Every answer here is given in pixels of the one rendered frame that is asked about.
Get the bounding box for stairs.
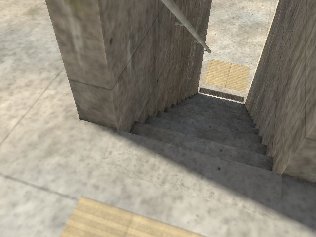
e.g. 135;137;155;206
130;92;273;171

